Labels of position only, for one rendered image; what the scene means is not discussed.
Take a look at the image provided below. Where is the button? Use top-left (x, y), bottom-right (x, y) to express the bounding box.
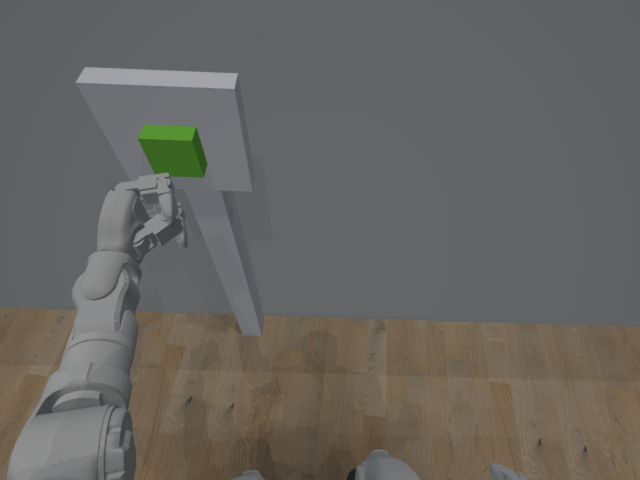
top-left (138, 125), bottom-right (207, 178)

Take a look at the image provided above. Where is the robot right thigh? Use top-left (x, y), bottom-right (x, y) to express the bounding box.
top-left (355, 457), bottom-right (420, 480)

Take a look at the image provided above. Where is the panel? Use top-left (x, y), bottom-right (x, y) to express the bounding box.
top-left (75, 67), bottom-right (264, 336)

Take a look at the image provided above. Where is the left robot upper arm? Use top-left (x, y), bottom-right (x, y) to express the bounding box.
top-left (12, 404), bottom-right (136, 480)

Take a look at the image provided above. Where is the left robot hand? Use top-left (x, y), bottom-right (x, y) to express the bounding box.
top-left (97, 173), bottom-right (188, 266)

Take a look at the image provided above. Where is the left robot forearm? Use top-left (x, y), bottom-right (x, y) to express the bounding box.
top-left (7, 250), bottom-right (142, 480)

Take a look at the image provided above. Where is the left robot shin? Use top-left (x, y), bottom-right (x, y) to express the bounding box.
top-left (242, 470), bottom-right (263, 478)

